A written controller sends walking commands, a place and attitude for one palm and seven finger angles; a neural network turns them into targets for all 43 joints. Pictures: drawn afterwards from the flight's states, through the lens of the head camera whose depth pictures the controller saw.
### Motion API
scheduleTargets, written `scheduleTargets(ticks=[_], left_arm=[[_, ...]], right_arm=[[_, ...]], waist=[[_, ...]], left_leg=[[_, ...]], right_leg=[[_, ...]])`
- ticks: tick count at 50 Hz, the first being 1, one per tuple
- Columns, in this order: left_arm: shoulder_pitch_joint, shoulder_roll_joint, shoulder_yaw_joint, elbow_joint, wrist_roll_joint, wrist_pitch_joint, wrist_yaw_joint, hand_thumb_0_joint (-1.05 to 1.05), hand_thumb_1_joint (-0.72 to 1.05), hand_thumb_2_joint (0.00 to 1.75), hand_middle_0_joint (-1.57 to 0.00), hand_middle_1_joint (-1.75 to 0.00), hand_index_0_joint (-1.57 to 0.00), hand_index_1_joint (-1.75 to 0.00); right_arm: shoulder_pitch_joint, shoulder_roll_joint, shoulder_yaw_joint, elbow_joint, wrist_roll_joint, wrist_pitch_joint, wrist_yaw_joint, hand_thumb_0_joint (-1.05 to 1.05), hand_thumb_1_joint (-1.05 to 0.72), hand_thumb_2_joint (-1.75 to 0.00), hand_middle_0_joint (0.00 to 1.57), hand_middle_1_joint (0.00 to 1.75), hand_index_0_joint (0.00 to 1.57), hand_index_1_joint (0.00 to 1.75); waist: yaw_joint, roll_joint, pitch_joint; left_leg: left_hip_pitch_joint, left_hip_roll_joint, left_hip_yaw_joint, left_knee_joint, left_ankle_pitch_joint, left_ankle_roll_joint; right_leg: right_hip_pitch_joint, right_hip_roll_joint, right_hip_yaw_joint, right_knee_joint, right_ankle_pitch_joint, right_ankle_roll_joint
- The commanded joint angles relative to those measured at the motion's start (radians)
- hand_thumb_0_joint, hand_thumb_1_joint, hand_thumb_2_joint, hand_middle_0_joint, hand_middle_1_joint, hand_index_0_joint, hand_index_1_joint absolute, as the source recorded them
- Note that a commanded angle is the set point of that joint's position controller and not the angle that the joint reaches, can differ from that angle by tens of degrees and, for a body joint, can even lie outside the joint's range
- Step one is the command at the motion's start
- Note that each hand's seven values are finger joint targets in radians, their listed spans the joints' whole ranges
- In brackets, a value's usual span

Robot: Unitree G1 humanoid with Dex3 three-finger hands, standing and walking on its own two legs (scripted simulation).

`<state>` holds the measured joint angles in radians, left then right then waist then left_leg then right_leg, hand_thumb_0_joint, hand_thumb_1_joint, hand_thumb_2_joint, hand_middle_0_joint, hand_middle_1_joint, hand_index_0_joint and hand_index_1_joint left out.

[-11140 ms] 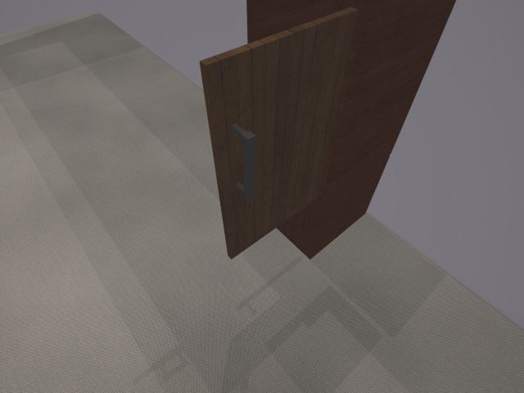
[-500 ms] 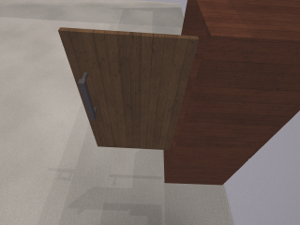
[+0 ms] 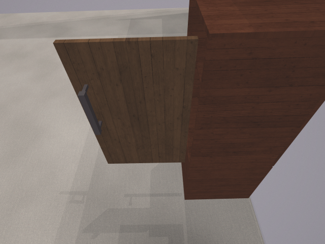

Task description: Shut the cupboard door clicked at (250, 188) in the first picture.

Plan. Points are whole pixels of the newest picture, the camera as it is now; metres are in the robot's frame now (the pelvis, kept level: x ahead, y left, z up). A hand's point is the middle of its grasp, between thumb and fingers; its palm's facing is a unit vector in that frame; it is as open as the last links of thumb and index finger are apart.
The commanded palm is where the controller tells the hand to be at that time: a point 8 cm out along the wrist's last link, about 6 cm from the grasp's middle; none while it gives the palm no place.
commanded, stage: look again from close up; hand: left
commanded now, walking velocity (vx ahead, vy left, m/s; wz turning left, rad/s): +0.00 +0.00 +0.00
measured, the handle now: (92, 111) +0.49 +0.26 +0.03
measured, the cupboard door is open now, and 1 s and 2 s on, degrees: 89 89 89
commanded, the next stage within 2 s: shuffle to correct the standing spot in 1.70 s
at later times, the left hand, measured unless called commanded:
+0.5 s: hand out of the picture +0.00 +0.14 -0.17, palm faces +0.00 -0.98 -0.19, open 7.4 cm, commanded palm none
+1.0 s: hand out of the picture +0.02 +0.15 -0.17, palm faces +0.01 -0.98 -0.22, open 7.4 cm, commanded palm none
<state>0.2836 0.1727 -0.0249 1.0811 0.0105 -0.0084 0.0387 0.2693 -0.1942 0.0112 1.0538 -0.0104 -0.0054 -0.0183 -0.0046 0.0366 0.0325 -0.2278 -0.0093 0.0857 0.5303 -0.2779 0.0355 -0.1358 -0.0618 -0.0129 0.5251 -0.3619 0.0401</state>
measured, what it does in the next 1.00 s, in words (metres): stands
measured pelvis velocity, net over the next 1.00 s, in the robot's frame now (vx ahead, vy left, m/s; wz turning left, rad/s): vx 0.01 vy -0.03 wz -0.01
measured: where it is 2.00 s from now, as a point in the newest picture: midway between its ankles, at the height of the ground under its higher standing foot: outside the picture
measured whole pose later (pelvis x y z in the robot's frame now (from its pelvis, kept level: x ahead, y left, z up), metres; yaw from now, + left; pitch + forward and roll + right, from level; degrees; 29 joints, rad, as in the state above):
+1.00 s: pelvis +0.01 -0.03 +0.01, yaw -1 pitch -1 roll +1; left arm 0.27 0.19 -0.01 1.10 0.01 -0.02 0.03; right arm 0.22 -0.18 0.01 1.13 -0.01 -0.02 -0.03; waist 0.02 -0.02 0.04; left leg -0.17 0.04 0.08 0.43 -0.24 -0.02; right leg -0.09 -0.01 -0.02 0.44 -0.33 -0.01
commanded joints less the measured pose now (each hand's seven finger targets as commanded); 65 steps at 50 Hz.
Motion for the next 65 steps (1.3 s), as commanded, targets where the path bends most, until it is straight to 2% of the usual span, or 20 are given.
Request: scheduleTargets(ticks=[1, 6, 9, 11, 16, 18, 21, 23, 29, 31, 35, 42, 43, 46, 50, 57, 59, 65], left_arm=[[0.047, 0.117, 0.02, -0.037, 0.002, -0.009, 0.003, 0.0, 0.9, 0.9, -0.2, -0.3, -0.2, -0.3], [0.054, 0.128, 0.022, -0.037, 0.0, -0.015, 0.001, 0.0, 0.9, 0.9, -0.2, -0.3, -0.2, -0.3], [0.057, 0.134, 0.022, -0.031, -0.001, -0.017, 0.002, 0.0, 0.9, 0.9, -0.2, -0.3, -0.2, -0.3], [0.058, 0.132, 0.022, -0.027, -0.001, -0.018, 0.001, 0.0, 0.9, 0.9, -0.2, -0.3, -0.2, -0.3], [0.064, 0.128, 0.024, -0.013, -0.001, -0.019, 0.001, 0.0, 0.9, 0.9, -0.2, -0.3, -0.2, -0.3], [0.07, 0.127, 0.025, -0.012, 0.0, -0.02, 0.001, 0.0, 0.9, 0.9, -0.2, -0.3, -0.2, -0.3], [0.066, 0.126, 0.025, -0.006, 0.0, -0.019, 0.002, 0.0, 0.9, 0.9, -0.2, -0.3, -0.2, -0.3], [0.071, 0.127, 0.027, -0.004, 0.001, -0.02, 0.001, 0.0, 0.9, 0.9, -0.2, -0.3, -0.2, -0.3], [0.065, 0.124, 0.029, -0.002, 0.001, -0.017, 0.001, 0.0, 0.9, 0.9, -0.2, -0.3, -0.2, -0.3], [0.066, 0.124, 0.03, -0.003, 0.001, -0.017, 0.001, 0.0, 0.9, 0.9, -0.2, -0.3, -0.2, -0.3], [0.058, 0.129, 0.032, -0.003, 0.001, -0.016, 0.0, 0.0, 0.9, 0.9, -0.2, -0.3, -0.2, -0.3], [0.057, 0.137, 0.036, -0.007, 0.0, -0.019, -0.001, 0.0, 0.9, 0.9, -0.2, -0.3, -0.2, -0.3], [0.052, 0.141, 0.039, -0.008, 0.002, -0.019, -0.001, 0.0, 0.9, 0.9, -0.2, -0.3, -0.2, -0.3], [0.05, 0.142, 0.039, -0.009, 0.001, -0.018, 0.0, 0.0, 0.9, 0.9, -0.2, -0.3, -0.2, -0.3], [0.047, 0.141, 0.039, -0.006, 0.001, -0.016, -0.001, 0.0, 0.9, 0.9, -0.2, -0.3, -0.2, -0.3], [0.042, 0.15, 0.043, -0.009, 0.002, -0.019, -0.001, 0.0, 0.9, 0.9, -0.2, -0.3, -0.2, -0.3], [0.042, 0.153, 0.044, -0.009, 0.002, -0.018, -0.002, 0.0, 0.9, 0.9, -0.2, -0.3, -0.2, -0.3], [0.04, 0.153, 0.043, -0.01, 0.002, -0.018, -0.002, 0.0, 0.9, 0.9, -0.2, -0.3, -0.2, -0.3]], right_arm=[[0.029, -0.092, -0.018, -0.046, -0.002, -0.015, 0.004, 0.0, -0.9, -0.9, 0.2, 0.3, 0.2, 0.3], [0.029, -0.091, -0.016, -0.031, -0.001, -0.019, 0.003, 0.0, -0.9, -0.9, 0.2, 0.3, 0.2, 0.3], [0.026, -0.091, -0.016, -0.015, 0.0, -0.022, 0.0, 0.0, -0.9, -0.9, 0.2, 0.3, 0.2, 0.3], [0.026, -0.088, -0.015, -0.009, 0.001, -0.023, -0.001, 0.0, -0.9, -0.9, 0.2, 0.3, 0.2, 0.3], [0.022, -0.083, -0.016, 0.012, 0.002, -0.024, -0.005, 0.0, -0.9, -0.9, 0.2, 0.3, 0.2, 0.3], [0.019, -0.077, -0.016, 0.02, 0.004, -0.024, -0.007, 0.0, -0.9, -0.9, 0.2, 0.3, 0.2, 0.3], [0.016, -0.084, -0.017, 0.022, 0.002, -0.024, -0.009, 0.0, -0.9, -0.9, 0.2, 0.3, 0.2, 0.3], [0.015, -0.077, -0.017, 0.028, 0.005, -0.024, -0.011, 0.0, -0.9, -0.9, 0.2, 0.3, 0.2, 0.3], [0.004, -0.086, -0.021, 0.03, 0.003, -0.021, -0.012, 0.0, -0.9, -0.9, 0.2, 0.3, 0.2, 0.3], [0.001, -0.084, -0.02, 0.033, 0.002, -0.021, -0.012, 0.0, -0.9, -0.9, 0.2, 0.3, 0.2, 0.3], [-0.004, -0.091, -0.021, 0.033, 0.002, -0.022, -0.013, 0.0, -0.9, -0.9, 0.2, 0.3, 0.2, 0.3], [-0.006, -0.1, -0.023, 0.033, 0.002, -0.024, -0.015, 0.0, -0.9, -0.9, 0.2, 0.3, 0.2, 0.3], [-0.008, -0.094, -0.024, 0.037, 0.003, -0.025, -0.015, 0.0, -0.9, -0.9, 0.2, 0.3, 0.2, 0.3], [-0.011, -0.103, -0.023, 0.036, 0.002, -0.025, -0.015, 0.0, -0.9, -0.9, 0.2, 0.3, 0.2, 0.3], [-0.016, -0.102, -0.024, 0.04, 0.001, -0.022, -0.016, 0.0, -0.9, -0.9, 0.2, 0.3, 0.2, 0.3], [-0.017, -0.109, -0.025, 0.04, 0.001, -0.024, -0.016, 0.0, -0.9, -0.9, 0.2, 0.3, 0.2, 0.3], [-0.024, -0.107, -0.024, 0.041, 0.001, -0.024, -0.017, 0.0, -0.9, -0.9, 0.2, 0.3, 0.2, 0.3], [-0.027, -0.11, -0.025, 0.04, 0.001, -0.023, -0.016, 0.0, -0.9, -0.9, 0.2, 0.3, 0.2, 0.3]], waist=[[0.004, -0.08, 0.087], [0.006, -0.08, 0.029], [0.008, -0.05, 0.019], [0.007, -0.054, 0.009], [0.01, -0.039, 0.011], [0.014, -0.059, 0.024], [0.009, -0.037, 0.009], [0.013, -0.056, 0.016], [0.012, -0.045, 0.037], [0.013, -0.028, 0.025], [0.014, -0.046, 0.03], [0.014, -0.043, -0.015], [0.016, -0.06, 0.006], [0.016, -0.045, -0.004], [0.015, -0.048, 0.015], [0.014, -0.041, -0.016], [0.018, -0.042, 0.007], [0.018, -0.043, 0.003]], left_leg=[[-0.005, 0.095, -0.112, -0.155, 0.061, 0.006], [0.039, 0.096, -0.091, -0.14, 0.131, 0.001], [0.047, 0.1, -0.086, -0.137, 0.165, -0.001], [0.055, 0.103, -0.084, -0.137, 0.177, -0.003], [0.067, 0.108, -0.077, -0.133, 0.205, -0.007], [0.065, 0.111, -0.076, -0.135, 0.206, -0.005], [0.079, 0.111, -0.074, -0.129, 0.231, -0.01], [0.076, 0.114, -0.072, -0.133, 0.228, -0.009], [0.077, 0.115, -0.073, -0.138, 0.217, -0.012], [0.086, 0.117, -0.072, -0.14, 0.229, -0.013], [0.081, 0.119, -0.076, -0.147, 0.226, -0.012], [0.111, 0.123, -0.074, -0.136, 0.29, -0.013], [0.098, 0.122, -0.074, -0.142, 0.282, -0.01], [0.107, 0.123, -0.075, -0.139, 0.299, -0.012], [0.102, 0.122, -0.076, -0.149, 0.277, -0.012], [0.122, 0.125, -0.073, -0.147, 0.309, -0.015], [0.107, 0.123, -0.072, -0.149, 0.298, -0.014], [0.117, 0.123, -0.075, -0.154, 0.291, -0.014]], right_leg=[[-0.13, -0.033, 0.054, -0.126, 0.048, -0.069], [-0.107, -0.044, 0.069, -0.135, 0.124, -0.068], [-0.089, -0.044, 0.07, -0.133, 0.184, -0.068], [-0.083, -0.045, 0.074, -0.134, 0.211, -0.069], [-0.072, -0.048, 0.07, -0.139, 0.269, -0.069], [-0.067, -0.046, 0.067, -0.148, 0.285, -0.069], [-0.062, -0.046, 0.073, -0.141, 0.322, -0.07], [-0.054, -0.044, 0.067, -0.149, 0.328, -0.069], [-0.068, -0.044, 0.071, -0.157, 0.314, -0.069], [-0.062, -0.045, 0.07, -0.156, 0.317, -0.069], [-0.058, -0.044, 0.068, -0.159, 0.308, -0.068], [-0.031, -0.048, 0.063, -0.148, 0.377, -0.069], [-0.029, -0.046, 0.059, -0.151, 0.377, -0.069], [-0.027, -0.049, 0.061, -0.149, 0.384, -0.069], [-0.038, -0.048, 0.062, -0.155, 0.364, -0.07], [-0.018, -0.05, 0.065, -0.153, 0.404, -0.071], [-0.021, -0.052, 0.062, -0.157, 0.402, -0.071], [-0.024, -0.053, 0.065, -0.164, 0.392, -0.071]])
